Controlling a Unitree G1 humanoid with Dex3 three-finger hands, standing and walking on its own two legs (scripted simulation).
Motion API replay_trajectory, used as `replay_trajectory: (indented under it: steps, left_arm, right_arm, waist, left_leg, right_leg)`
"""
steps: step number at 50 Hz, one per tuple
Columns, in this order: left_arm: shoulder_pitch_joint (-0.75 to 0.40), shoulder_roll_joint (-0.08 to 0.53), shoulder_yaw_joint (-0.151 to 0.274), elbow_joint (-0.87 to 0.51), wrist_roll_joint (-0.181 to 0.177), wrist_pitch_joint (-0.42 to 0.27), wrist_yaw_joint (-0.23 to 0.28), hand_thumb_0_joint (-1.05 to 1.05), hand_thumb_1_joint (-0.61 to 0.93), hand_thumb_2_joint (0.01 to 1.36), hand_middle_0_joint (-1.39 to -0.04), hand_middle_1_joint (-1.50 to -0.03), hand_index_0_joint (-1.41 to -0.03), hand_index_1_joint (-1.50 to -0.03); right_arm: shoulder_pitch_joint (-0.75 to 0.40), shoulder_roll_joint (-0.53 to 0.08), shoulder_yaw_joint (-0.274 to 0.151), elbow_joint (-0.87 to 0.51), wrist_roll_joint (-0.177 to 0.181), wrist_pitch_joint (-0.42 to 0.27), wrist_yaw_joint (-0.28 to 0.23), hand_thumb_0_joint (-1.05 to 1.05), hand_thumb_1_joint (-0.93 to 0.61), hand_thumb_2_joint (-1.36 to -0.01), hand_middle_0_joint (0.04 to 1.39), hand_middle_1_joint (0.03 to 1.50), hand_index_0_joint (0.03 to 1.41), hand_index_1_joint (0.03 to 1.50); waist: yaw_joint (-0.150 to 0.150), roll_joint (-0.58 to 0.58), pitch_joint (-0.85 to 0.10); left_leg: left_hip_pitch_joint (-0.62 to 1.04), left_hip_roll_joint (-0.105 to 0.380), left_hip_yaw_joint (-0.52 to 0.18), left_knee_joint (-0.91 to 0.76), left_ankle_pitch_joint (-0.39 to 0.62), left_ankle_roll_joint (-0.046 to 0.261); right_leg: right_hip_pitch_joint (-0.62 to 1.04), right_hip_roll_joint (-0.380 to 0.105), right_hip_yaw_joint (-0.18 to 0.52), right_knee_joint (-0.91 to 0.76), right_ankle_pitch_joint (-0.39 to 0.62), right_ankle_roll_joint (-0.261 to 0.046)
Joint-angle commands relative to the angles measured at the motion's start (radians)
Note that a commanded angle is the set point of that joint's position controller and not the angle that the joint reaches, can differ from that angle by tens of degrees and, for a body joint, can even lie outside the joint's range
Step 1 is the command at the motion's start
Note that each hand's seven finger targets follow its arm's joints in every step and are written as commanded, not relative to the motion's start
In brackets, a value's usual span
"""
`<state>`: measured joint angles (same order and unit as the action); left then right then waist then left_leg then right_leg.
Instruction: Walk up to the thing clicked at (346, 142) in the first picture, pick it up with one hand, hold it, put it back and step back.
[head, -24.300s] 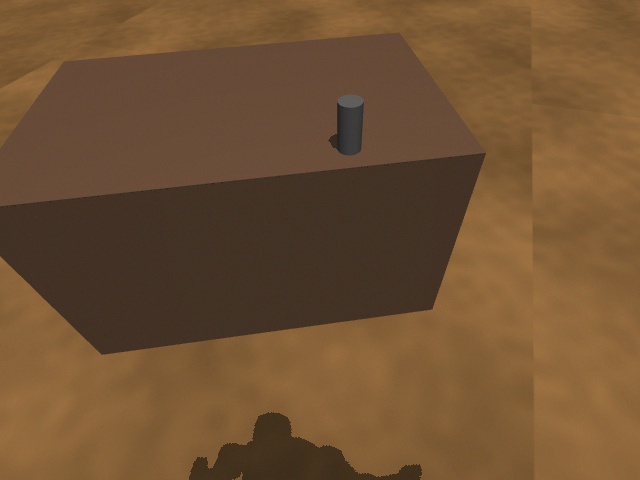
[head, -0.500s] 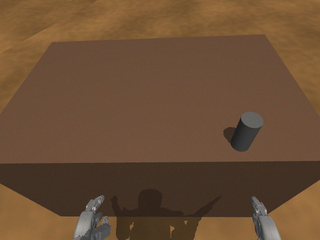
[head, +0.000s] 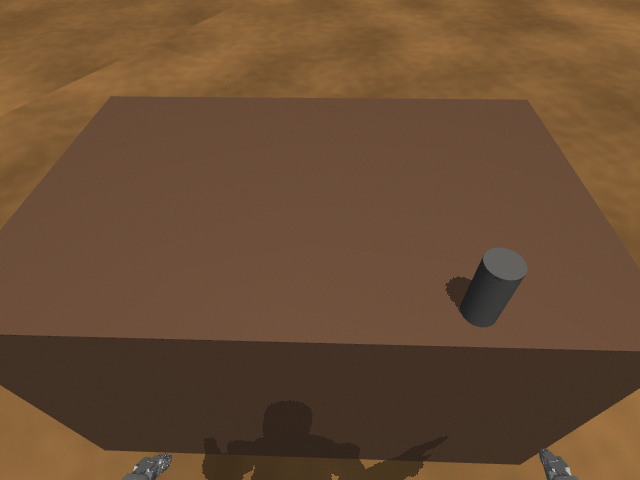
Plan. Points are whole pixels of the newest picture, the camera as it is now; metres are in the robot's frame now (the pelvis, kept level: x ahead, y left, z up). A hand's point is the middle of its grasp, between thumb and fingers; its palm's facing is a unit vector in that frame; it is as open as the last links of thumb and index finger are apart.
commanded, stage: home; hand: right
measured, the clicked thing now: (490, 289) +0.40 -0.21 -0.01
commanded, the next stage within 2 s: stand in 1.76 s
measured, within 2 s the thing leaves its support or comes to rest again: neither
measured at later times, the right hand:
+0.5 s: hand out of the picture +0.02 -0.25 -0.14, palm faces -0.05 +0.93 -0.36, open 17.3 cm
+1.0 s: hand out of the picture +0.04 -0.24 -0.14, palm faces -0.04 +0.93 -0.36, open 17.3 cm
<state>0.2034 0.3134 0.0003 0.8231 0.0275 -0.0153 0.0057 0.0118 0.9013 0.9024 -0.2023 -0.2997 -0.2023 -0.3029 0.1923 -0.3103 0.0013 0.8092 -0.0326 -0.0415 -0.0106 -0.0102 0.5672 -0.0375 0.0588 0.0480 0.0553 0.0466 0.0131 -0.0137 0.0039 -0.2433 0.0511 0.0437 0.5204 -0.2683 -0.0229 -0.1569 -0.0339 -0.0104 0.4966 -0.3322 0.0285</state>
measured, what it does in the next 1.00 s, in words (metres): stands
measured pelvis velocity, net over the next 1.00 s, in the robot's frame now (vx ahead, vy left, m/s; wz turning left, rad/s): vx -0.03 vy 0.01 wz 0.00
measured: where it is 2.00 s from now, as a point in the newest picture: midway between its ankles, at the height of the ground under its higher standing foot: outside the picture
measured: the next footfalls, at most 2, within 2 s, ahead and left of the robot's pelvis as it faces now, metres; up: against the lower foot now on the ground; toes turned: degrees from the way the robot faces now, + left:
none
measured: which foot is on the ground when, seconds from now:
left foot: down 0.00-1.00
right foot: down 0.00-1.00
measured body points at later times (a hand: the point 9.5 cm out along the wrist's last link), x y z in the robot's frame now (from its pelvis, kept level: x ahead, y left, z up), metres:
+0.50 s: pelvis -0.03 +0.01 +0.01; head -0.03 +0.02 +0.46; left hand +0.02 +0.31 -0.13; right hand +0.02 -0.30 -0.12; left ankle +0.00 +0.13 -0.74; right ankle -0.04 -0.14 -0.74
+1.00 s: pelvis -0.03 +0.01 +0.01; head -0.03 +0.02 +0.46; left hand +0.02 +0.32 -0.13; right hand +0.04 -0.29 -0.12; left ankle +0.00 +0.13 -0.74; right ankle -0.04 -0.14 -0.74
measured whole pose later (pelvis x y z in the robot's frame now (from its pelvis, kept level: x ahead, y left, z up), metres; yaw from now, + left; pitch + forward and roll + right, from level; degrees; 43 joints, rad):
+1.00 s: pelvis -0.03 +0.01 +0.01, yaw +0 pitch -2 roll +0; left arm 0.17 0.36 -0.01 1.12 0.01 0.00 0.00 0.01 0.90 0.90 -0.20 -0.30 -0.20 -0.30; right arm 0.14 -0.36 0.01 1.12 -0.01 -0.01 0.01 -0.01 0.51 -0.07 0.06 0.06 0.06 0.06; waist 0.00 -0.01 0.03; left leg -0.17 0.03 0.05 0.36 -0.15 0.00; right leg -0.09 -0.05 -0.01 0.34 -0.21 0.05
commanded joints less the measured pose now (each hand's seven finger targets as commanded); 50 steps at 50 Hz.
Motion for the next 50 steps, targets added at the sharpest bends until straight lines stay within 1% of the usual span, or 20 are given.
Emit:
replay_trajectory:
  steps: [1, 5, 7, 8, 10, 12, 16, 20, 21, 23, 25, 33, 36, 37, 41, 42, 44, 48, 49, 50]
  left_arm:
    - [-0.033, 0.191, 0.046, -0.015, 0.003, -0.015, 0.002, 0.000, 0.897, 0.901, -0.201, -0.296, -0.200, -0.297]
    - [-0.050, 0.217, 0.037, 0.053, -0.001, -0.008, -0.001, 0.000, 0.897, 0.901, -0.201, -0.296, -0.200, -0.297]
    - [-0.058, 0.236, 0.035, 0.085, -0.001, -0.009, 0.000, 0.000, 0.897, 0.901, -0.201, -0.296, -0.200, -0.297]
    - [-0.057, 0.237, 0.032, 0.099, -0.002, -0.008, -0.001, 0.000, 0.897, 0.901, -0.201, -0.296, -0.200, -0.297]
    - [-0.062, 0.253, 0.032, 0.123, -0.004, -0.007, -0.002, 0.000, 0.897, 0.901, -0.201, -0.296, -0.200, -0.297]
    - [-0.064, 0.255, 0.029, 0.146, -0.007, -0.004, -0.004, 0.000, 0.897, 0.900, -0.201, -0.296, -0.200, -0.297]
    - [-0.056, 0.268, 0.028, 0.183, -0.006, -0.002, -0.006, 0.000, 0.897, 0.900, -0.201, -0.296, -0.200, -0.297]
    - [-0.046, 0.260, 0.023, 0.208, -0.006, -0.003, -0.005, 0.000, 0.897, 0.900, -0.201, -0.296, -0.200, -0.297]
    - [-0.044, 0.263, 0.023, 0.215, -0.006, -0.003, -0.005, 0.000, 0.897, 0.901, -0.201, -0.296, -0.200, -0.297]
    - [-0.041, 0.266, 0.023, 0.222, -0.006, -0.008, -0.003, 0.000, 0.897, 0.901, -0.201, -0.296, -0.200, -0.297]
    - [-0.056, 0.264, 0.023, 0.227, -0.007, -0.009, -0.001, 0.000, 0.897, 0.901, -0.201, -0.296, -0.200, -0.297]
    - [-0.040, 0.250, 0.023, 0.249, -0.007, -0.001, -0.001, 0.000, 0.897, 0.901, -0.201, -0.296, -0.200, -0.297]
    - [-0.038, 0.248, 0.023, 0.250, -0.004, -0.004, -0.002, 0.000, 0.897, 0.901, -0.201, -0.296, -0.200, -0.297]
    - [-0.049, 0.253, 0.025, 0.244, -0.006, -0.007, -0.001, 0.000, 0.897, 0.900, -0.201, -0.296, -0.200, -0.297]
    - [-0.057, 0.256, 0.026, 0.244, -0.009, -0.007, 0.001, 0.000, 0.897, 0.901, -0.201, -0.297, -0.200, -0.298]
    - [-0.059, 0.249, 0.024, 0.246, -0.012, -0.006, 0.000, 0.000, 0.897, 0.901, -0.201, -0.296, -0.200, -0.297]
    - [-0.055, 0.249, 0.025, 0.248, -0.012, -0.006, 0.001, 0.000, 0.897, 0.901, -0.201, -0.297, -0.200, -0.298]
    - [-0.057, 0.246, 0.026, 0.252, -0.011, -0.003, 0.001, 0.000, 0.897, 0.901, -0.201, -0.297, -0.200, -0.298]
    - [-0.058, 0.251, 0.026, 0.252, -0.008, -0.003, 0.001, 0.000, 0.897, 0.901, -0.201, -0.297, -0.200, -0.298]
    - [-0.061, 0.252, 0.026, 0.248, -0.008, -0.005, 0.001, 0.000, 0.897, 0.901, -0.200, -0.297, -0.200, -0.298]
  right_arm:
    - [-0.055, -0.205, -0.044, 0.007, 0.004, -0.019, -0.006, 0.000, 0.584, -0.035, 0.050, 0.047, 0.050, 0.047]
    - [-0.074, -0.231, -0.034, 0.091, 0.009, -0.010, -0.003, 0.000, 0.548, -0.056, 0.053, 0.053, 0.053, 0.053]
    - [-0.074, -0.238, -0.030, 0.126, 0.013, -0.006, -0.001, 0.000, 0.556, -0.051, 0.052, 0.052, 0.052, 0.052]
    - [-0.081, -0.249, -0.027, 0.142, 0.012, -0.002, -0.001, 0.000, 0.543, -0.059, 0.054, 0.054, 0.054, 0.054]
    - [-0.080, -0.264, -0.028, 0.168, 0.012, -0.002, -0.001, 0.000, 0.553, -0.053, 0.053, 0.052, 0.053, 0.052]
    - [-0.085, -0.274, -0.025, 0.191, 0.011, 0.000, 0.000, 0.000, 0.555, -0.052, 0.053, 0.052, 0.053, 0.052]
    - [-0.082, -0.282, -0.022, 0.223, 0.010, 0.003, 0.002, 0.000, 0.541, -0.060, 0.054, 0.055, 0.054, 0.054]
    - [-0.086, -0.283, -0.023, 0.242, 0.012, 0.001, 0.003, 0.000, 0.533, -0.065, 0.055, 0.056, 0.055, 0.056]
    - [-0.084, -0.279, -0.022, 0.246, 0.012, 0.002, 0.003, 0.000, 0.531, -0.066, 0.055, 0.056, 0.055, 0.056]
    - [-0.077, -0.270, -0.021, 0.251, 0.016, 0.002, 0.005, 0.000, 0.529, -0.067, 0.055, 0.056, 0.055, 0.056]
    - [-0.071, -0.272, -0.022, 0.257, 0.015, 0.003, 0.004, 0.000, 0.541, -0.060, 0.054, 0.055, 0.054, 0.055]
    - [-0.084, -0.267, -0.025, 0.261, 0.016, 0.010, 0.004, 0.000, 0.543, -0.059, 0.054, 0.054, 0.054, 0.054]
    - [-0.085, -0.266, -0.028, 0.261, 0.018, 0.011, 0.005, 0.000, 0.539, -0.061, 0.054, 0.055, 0.054, 0.055]
    - [-0.083, -0.266, -0.031, 0.260, 0.018, 0.008, 0.005, 0.000, 0.535, -0.064, 0.055, 0.056, 0.055, 0.055]
    - [-0.089, -0.257, -0.029, 0.261, 0.020, 0.007, 0.005, 0.000, 0.538, -0.061, 0.054, 0.055, 0.054, 0.055]
    - [-0.087, -0.259, -0.027, 0.265, 0.020, 0.007, 0.005, 0.000, 0.537, -0.062, 0.054, 0.055, 0.054, 0.055]
    - [-0.090, -0.263, -0.028, 0.265, 0.020, 0.006, 0.003, 0.000, 0.534, -0.063, 0.054, 0.055, 0.054, 0.055]
    - [-0.095, -0.269, -0.028, 0.267, 0.021, 0.007, 0.003, 0.000, 0.535, -0.063, 0.054, 0.055, 0.054, 0.055]
    - [-0.107, -0.263, -0.029, 0.264, 0.021, 0.009, 0.003, 0.000, 0.538, -0.061, 0.054, 0.055, 0.054, 0.055]
    - [-0.105, -0.268, -0.032, 0.263, 0.022, 0.007, 0.002, 0.000, 0.536, -0.062, 0.054, 0.055, 0.054, 0.055]
  waist:
    - [-0.008, 0.024, -0.046]
    - [-0.010, 0.031, -0.027]
    - [-0.015, -0.004, -0.026]
    - [-0.012, 0.004, -0.001]
    - [-0.015, 0.011, -0.016]
    - [-0.013, 0.031, 0.010]
    - [-0.013, 0.025, 0.022]
    - [-0.007, 0.023, 0.004]
    - [-0.010, 0.012, 0.020]
    - [-0.012, -0.012, 0.003]
    - [-0.018, 0.005, 0.002]
    - [-0.012, 0.016, 0.055]
    - [-0.018, 0.007, 0.043]
    - [-0.018, 0.008, 0.011]
    - [-0.019, 0.018, -0.010]
    - [-0.020, 0.022, 0.008]
    - [-0.013, 0.030, -0.015]
    - [-0.013, 0.027, 0.022]
    - [-0.014, 0.006, 0.027]
    - [-0.014, 0.003, -0.003]
  left_leg:
    - [0.102, 0.070, -0.051, -0.069, 0.342, 0.053]
    - [0.102, 0.077, -0.070, -0.122, 0.264, 0.049]
    - [0.092, 0.075, -0.077, -0.137, 0.260, 0.047]
    - [0.082, 0.072, -0.077, -0.156, 0.199, 0.049]
    - [0.114, 0.077, -0.081, -0.169, 0.209, 0.050]
    - [0.080, 0.078, -0.094, -0.205, 0.121, 0.051]
    - [0.070, 0.078, -0.111, -0.246, 0.025, 0.050]
    - [0.094, 0.086, -0.117, -0.244, 0.073, 0.052]
    - [0.077, 0.082, -0.116, -0.248, 0.055, 0.050]
    - [0.117, 0.077, -0.104, -0.221, 0.133, 0.049]
    - [0.113, 0.080, -0.103, -0.217, 0.142, 0.050]
    - [0.050, 0.084, -0.128, -0.268, -0.013, 0.048]
    - [0.080, 0.080, -0.122, -0.255, 0.005, 0.047]
    - [0.095, 0.081, -0.116, -0.240, 0.057, 0.048]
    - [0.115, 0.082, -0.108, -0.223, 0.149, 0.046]
    - [0.103, 0.078, -0.104, -0.233, 0.124, 0.046]
    - [0.121, 0.086, -0.106, -0.231, 0.164, 0.051]
    - [0.095, 0.082, -0.113, -0.252, 0.088, 0.046]
    - [0.099, 0.081, -0.114, -0.247, 0.096, 0.045]
    - [0.135, 0.087, -0.108, -0.230, 0.162, 0.047]
  right_leg:
    - [-0.035, -0.074, 0.058, -0.108, 0.350, -0.040]
    - [-0.017, -0.074, 0.068, -0.154, 0.244, -0.046]
    - [0.013, -0.079, 0.068, -0.168, 0.252, -0.047]
    - [-0.004, -0.079, 0.073, -0.189, 0.196, -0.046]
    - [-0.001, -0.079, 0.075, -0.189, 0.196, -0.048]
    - [0.007, -0.076, 0.074, -0.202, 0.144, -0.048]
    - [-0.008, -0.072, 0.073, -0.213, 0.095, -0.048]
    - [0.002, -0.078, 0.075, -0.215, 0.132, -0.048]
    - [-0.003, -0.078, 0.074, -0.222, 0.114, -0.046]
    - [-0.008, -0.087, 0.083, -0.232, 0.161, -0.046]
    - [0.006, -0.091, 0.087, -0.233, 0.165, -0.046]
    - [-0.021, -0.075, 0.070, -0.232, 0.074, -0.043]
    - [-0.036, -0.079, 0.075, -0.242, 0.072, -0.044]
    - [-0.009, -0.089, 0.085, -0.239, 0.117, -0.045]
    - [0.008, -0.093, 0.082, -0.230, 0.176, -0.044]
    - [0.003, -0.092, 0.080, -0.233, 0.166, -0.044]
    - [0.023, -0.094, 0.078, -0.223, 0.196, -0.044]
    - [0.003, -0.090, 0.071, -0.229, 0.155, -0.041]
    - [-0.008, -0.089, 0.069, -0.230, 0.144, -0.042]
    - [-0.002, -0.097, 0.078, -0.230, 0.183, -0.044]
